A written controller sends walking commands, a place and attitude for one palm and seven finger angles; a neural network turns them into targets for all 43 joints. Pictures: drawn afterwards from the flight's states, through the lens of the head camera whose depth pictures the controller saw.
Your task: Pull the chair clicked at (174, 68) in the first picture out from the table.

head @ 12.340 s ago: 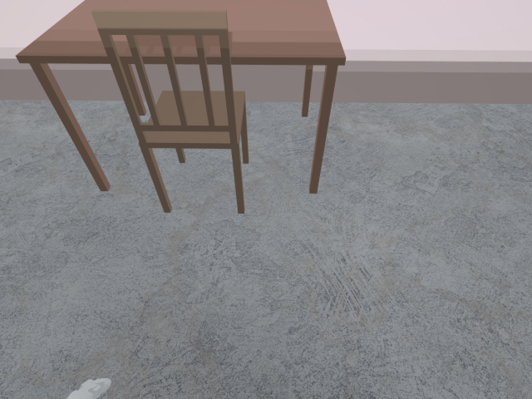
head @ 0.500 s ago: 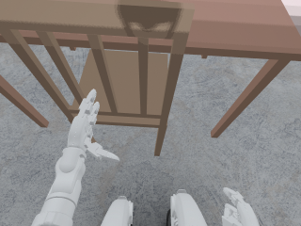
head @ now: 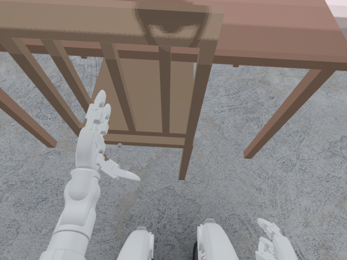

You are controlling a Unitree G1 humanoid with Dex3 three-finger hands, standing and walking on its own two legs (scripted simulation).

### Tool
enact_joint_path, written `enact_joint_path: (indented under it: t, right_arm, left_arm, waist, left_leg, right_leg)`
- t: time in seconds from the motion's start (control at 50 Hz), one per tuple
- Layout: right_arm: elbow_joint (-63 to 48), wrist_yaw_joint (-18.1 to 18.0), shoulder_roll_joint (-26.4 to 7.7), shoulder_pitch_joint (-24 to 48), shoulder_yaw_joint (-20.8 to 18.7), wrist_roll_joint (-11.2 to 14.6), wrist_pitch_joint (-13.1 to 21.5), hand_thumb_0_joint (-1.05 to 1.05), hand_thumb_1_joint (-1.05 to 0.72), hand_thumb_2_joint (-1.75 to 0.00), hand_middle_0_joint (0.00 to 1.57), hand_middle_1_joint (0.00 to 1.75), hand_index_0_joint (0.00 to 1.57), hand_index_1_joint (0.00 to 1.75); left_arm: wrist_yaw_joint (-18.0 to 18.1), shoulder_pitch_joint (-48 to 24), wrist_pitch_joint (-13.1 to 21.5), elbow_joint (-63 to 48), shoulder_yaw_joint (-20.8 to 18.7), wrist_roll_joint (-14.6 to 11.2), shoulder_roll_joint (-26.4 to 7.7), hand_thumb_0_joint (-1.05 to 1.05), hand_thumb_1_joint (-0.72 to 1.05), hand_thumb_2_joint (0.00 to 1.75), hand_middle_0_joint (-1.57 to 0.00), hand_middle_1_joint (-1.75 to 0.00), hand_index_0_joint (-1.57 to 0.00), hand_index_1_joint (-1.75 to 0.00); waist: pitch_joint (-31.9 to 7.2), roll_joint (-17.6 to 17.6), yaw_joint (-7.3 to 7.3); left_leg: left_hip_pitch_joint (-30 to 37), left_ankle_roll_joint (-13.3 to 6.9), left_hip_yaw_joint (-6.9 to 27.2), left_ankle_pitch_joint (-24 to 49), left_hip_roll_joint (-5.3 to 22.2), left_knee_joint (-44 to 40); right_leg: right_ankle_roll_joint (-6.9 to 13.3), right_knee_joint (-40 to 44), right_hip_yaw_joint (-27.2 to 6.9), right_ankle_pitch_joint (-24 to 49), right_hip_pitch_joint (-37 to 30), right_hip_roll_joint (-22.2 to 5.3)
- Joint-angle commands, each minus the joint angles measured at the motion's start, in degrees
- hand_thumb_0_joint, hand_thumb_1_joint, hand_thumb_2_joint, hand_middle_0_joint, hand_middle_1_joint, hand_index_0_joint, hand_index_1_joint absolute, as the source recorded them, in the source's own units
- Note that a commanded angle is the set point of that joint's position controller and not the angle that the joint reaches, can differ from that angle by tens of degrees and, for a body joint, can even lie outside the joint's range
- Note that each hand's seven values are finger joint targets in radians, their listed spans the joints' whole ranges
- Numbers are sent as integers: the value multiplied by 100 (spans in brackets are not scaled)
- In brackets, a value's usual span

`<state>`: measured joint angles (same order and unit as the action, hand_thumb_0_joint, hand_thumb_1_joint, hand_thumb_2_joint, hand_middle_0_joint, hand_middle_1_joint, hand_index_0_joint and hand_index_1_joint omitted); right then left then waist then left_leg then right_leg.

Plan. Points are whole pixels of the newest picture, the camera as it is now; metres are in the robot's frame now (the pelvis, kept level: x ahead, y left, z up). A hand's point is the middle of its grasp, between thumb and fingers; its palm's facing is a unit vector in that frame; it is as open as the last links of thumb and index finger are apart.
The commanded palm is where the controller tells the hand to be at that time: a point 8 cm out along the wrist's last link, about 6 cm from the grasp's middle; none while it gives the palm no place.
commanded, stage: aim the fingers beside a spindle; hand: left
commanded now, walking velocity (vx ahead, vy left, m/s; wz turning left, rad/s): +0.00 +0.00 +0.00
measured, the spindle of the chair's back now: (123, 96) +0.49 +0.13 +0.03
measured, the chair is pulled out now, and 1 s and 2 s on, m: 0.00 0.00 0.00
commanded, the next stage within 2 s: push the fingers through the gap in 0.94 s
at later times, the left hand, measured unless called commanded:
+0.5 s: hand (122, 149) +0.36 +0.12 +0.00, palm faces -0.09 -1.00 -0.04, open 17.0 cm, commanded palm +0.34 +0.17 +0.02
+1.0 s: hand (120, 149) +0.35 +0.12 +0.03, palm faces -0.07 -1.00 -0.04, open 17.0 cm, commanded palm +0.34 +0.18 +0.02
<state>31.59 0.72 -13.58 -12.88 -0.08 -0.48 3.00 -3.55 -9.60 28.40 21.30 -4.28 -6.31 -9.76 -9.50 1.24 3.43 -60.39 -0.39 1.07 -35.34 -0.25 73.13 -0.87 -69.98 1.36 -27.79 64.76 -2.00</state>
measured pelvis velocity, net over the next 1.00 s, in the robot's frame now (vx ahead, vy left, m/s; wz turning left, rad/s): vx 0.00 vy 0.00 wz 0.00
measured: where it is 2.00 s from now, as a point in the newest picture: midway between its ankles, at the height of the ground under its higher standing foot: outside the picture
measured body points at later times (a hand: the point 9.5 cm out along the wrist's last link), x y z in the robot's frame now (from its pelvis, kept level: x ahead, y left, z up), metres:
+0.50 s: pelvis +0.00 +0.00 +0.00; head +0.12 +0.00 +0.43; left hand +0.36 +0.18 +0.01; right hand +0.15 -0.25 -0.11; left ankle -0.01 +0.11 -0.62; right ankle +0.05 -0.13 -0.63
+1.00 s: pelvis +0.00 +0.00 +0.00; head +0.11 +0.01 +0.44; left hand +0.35 +0.18 +0.04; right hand +0.14 -0.25 -0.11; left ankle -0.01 +0.11 -0.63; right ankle +0.05 -0.13 -0.63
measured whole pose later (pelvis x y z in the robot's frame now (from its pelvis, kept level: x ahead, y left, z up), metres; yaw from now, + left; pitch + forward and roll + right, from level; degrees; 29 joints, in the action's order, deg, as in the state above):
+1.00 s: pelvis +0.00 +0.00 +0.00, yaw +0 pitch +22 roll -1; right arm 31.7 0.5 -13.8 -12.7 -0.1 -0.5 3.2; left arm -4.6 -8.7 28.4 21.4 -3.5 -6.9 -9.7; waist -9.3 1.3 3.4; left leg -60.4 -0.3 1.4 -35.1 -0.3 73.1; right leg -0.8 -69.7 1.7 -27.6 64.5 -2.0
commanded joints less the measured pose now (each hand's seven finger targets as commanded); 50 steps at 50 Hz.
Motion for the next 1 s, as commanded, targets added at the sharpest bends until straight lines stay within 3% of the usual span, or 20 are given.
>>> enact_joint_path:
  t: [0.0, 0.04, 0.08, 0.12, 0.18, 0.24, 0.26, 0.34, 0.36, 0.44, 0.48, 0.52, 0.56, 0.68, 0.72, 0.76, 0.8, 0.86, 0.92, 0.98]
  right_arm:
    - [-536, 11, -860, -175, -269, 34, 136, 0, -90, -90, 20, 30, 20, 30]
    - [-642, 9, -903, -184, -307, 84, 115, 0, -90, -90, 20, 30, 20, 30]
    - [-723, -23, -924, -196, -333, 106, 90, 0, -90, -90, 20, 30, 20, 30]
    - [-798, -58, -851, -180, -353, 80, 129, 0, -90, -90, 20, 30, 20, 30]
    - [-754, -88, -769, -209, -336, 11, 209, 0, -90, -90, 20, 30, 20, 30]
    - [-619, -72, -755, -202, -297, -37, 233, 0, -90, -90, 20, 30, 20, 30]
    - [-552, -49, -733, -171, -282, -47, 221, 0, -90, -90, 20, 30, 20, 30]
    - [-558, 3, -847, -192, -287, 20, 112, 0, -90, -90, 20, 30, 20, 30]
    - [-571, 13, -868, -192, -277, 42, 93, 0, -90, -90, 20, 30, 20, 30]
    - [-804, -37, -870, -155, -330, 100, 84, 0, -90, -90, 20, 30, 20, 30]
    - [-830, -74, -810, -160, -349, 78, 138, 0, -90, -90, 20, 30, 20, 30]
    - [-753, -104, -765, -170, -333, 33, 214, 0, -90, -90, 20, 30, 20, 30]
    - [-647, -106, -759, -194, -308, -8, 247, 0, -90, -90, 20, 30, 20, 30]
    - [-539, 2, -844, -148, -285, 17, 146, 0, -90, -90, 20, 30, 20, 30]
    - [-624, 4, -896, -148, -286, 71, 104, 0, -90, -90, 20, 30, 20, 30]
    - [-727, -16, -888, -144, -305, 84, 104, 0, -90, -90, 20, 30, 20, 30]
    - [-790, -62, -865, -118, -320, 75, 121, 0, -90, -90, 20, 30, 20, 30]
    - [-770, -100, -787, -104, -313, 16, 233, 0, -90, -90, 20, 30, 20, 30]
    - [-600, -84, -767, -121, -285, -28, 274, 0, -90, -90, 20, 30, 20, 30]
    - [-473, -39, -830, -136, -272, -20, 201, 0, -90, -90, 20, 30, 20, 30]
  left_arm:
    - [-85, -1164, 2, 124, 100, 68, -199, 0, -50, 30, -6, -8, -6, -8]
    - [-302, -1102, -156, 226, 264, 10, -33, 0, -50, 30, -6, -8, -6, -8]
    - [-433, -1241, -174, -134, 109, -122, -246, 0, -50, 30, -6, -8, -6, -8]
    - [-420, -1527, -12, -982, 37, -239, -356, 0, -50, 30, -6, -8, -6, -8]
    - [-128, -1643, 342, -1875, -395, -272, -836, 0, -50, 30, -6, -8, -6, -8]
    - [185, -1503, 489, -1597, -522, -65, -953, 0, -50, 30, -6, -8, -6, -8]
    - [211, -1516, 457, -1314, -348, -16, -710, 0, -50, 30, -6, -8, -6, -8]
    - [-16, -907, 43, 191, -230, 90, -468, 0, -50, 30, -6, -8, -6, -8]
    - [-136, -1061, -44, 232, -32, 62, -284, 0, -50, 30, -6, -8, -6, -8]
    - [-476, -1332, -99, -500, 76, -209, -279, 0, -50, 30, -6, -8, -6, -8]
    - [-429, -1400, 113, -1308, -171, -321, -577, 0, -50, 30, -6, -8, -6, -8]
    - [-250, -1677, 349, -1878, -293, -337, -761, 0, -50, 30, -6, -8, -6, -8]
    - [-48, -1505, 470, -1788, -493, -250, -916, 0, -50, 30, -6, -8, -6, -8]
    - [-106, -1012, 101, -19, -95, 30, -380, 0, -50, 30, -6, -8, -6, -8]
    - [-285, -981, -76, 206, 1, -21, -288, 0, -50, 30, -6, -8, -6, -8]
    - [-412, -1227, -80, -158, -9, -127, -333, 0, -50, 30, -6, -8, -6, -8]
    - [-414, -1394, 62, -751, -230, -235, -591, 0, -50, 30, -6, -8, -6, -8]
    - [-226, -1797, 417, -1890, -305, -295, -799, 0, -50, 30, -6, -8, -6, -8]
    - [1, -1535, 516, -1597, -350, -175, -769, 0, -50, 30, -6, -8, -6, -8]
    - [25, -1407, 258, -465, -110, 12, -488, 0, -50, 30, -6, -8, -6, -8]
  waist:
    - [-1444, -252, 249]
    - [-1585, -197, 195]
    - [-2016, -165, 114]
    - [-2640, 53, 35]
    - [-3068, 273, -46]
    - [-2610, 158, 28]
    - [-2383, 83, 124]
    - [-1577, -346, 165]
    - [-1661, -344, 206]
    - [-2293, -4, 91]
    - [-2855, 152, -34]
    - [-3007, 286, 10]
    - [-2817, 131, 31]
    - [-1598, -261, 186]
    - [-1541, -284, 143]
    - [-1952, -213, 101]
    - [-2402, -125, 15]
    - [-2951, 432, -3]
    - [-2602, 193, 69]
    - [-1747, -91, 243]
  left_leg:
    - [398, -14, 46, 1480, -58, -1009]
    - [481, -28, 21, 1491, -71, -1024]
    - [642, -25, -1, 1727, -68, -1015]
    - [1048, -25, 11, 2274, -52, -983]
    - [1465, 12, 71, 2892, -31, -959]
    - [1201, 12, 117, 2756, -20, -936]
    - [1085, -5, 85, 2560, -19, -898]
    - [338, -29, -18, 1608, -81, -973]
    - [361, -34, -35, 1576, -87, -969]
    - [766, -38, -54, 2023, -79, -975]
    - [1166, -24, -32, 2483, -62, -987]
    - [1400, -13, 15, 2771, -39, -965]
    - [1290, -12, 61, 2796, -31, -940]
    - [430, -19, -18, 1560, -80, -978]
    - [369, -19, -30, 1388, -98, -1041]
    - [500, -39, -49, 1592, -104, -1012]
    - [760, -43, -44, 1919, -91, -997]
    - [1370, -8, 43, 2571, -54, -989]
    - [1262, 10, 100, 2555, -19, -972]
    - [722, 0, 98, 1786, -29, -985]
  right_leg:
    - [253, 807, 121, 928, -1471, 134]
    - [297, 849, 110, 902, -1504, 132]
    - [295, 840, 60, 1174, -1746, 108]
    - [279, 749, 34, 1648, -2004, 90]
    - [264, 638, 17, 2113, -2250, 94]
    - [249, 565, 79, 1937, -1989, 112]
    - [227, 589, 77, 1805, -1852, 117]
    - [248, 820, 65, 1141, -1731, 138]
    - [252, 825, 62, 1142, -1724, 127]
    - [284, 816, 14, 1553, -2016, 104]
    - [266, 772, -26, 1948, -2333, 98]
    - [248, 716, -15, 2143, -2335, 95]
    - [238, 654, 11, 2129, -2248, 110]
    - [239, 835, 75, 1066, -1662, 126]
    - [272, 907, 56, 900, -1674, 124]
    - [277, 885, 16, 1125, -1896, 106]
    - [268, 836, -16, 1431, -2126, 104]
    - [264, 705, 2, 1839, -2166, 98]
    - [243, 647, 73, 1747, -1957, 118]
    - [233, 755, 147, 1077, -1496, 137]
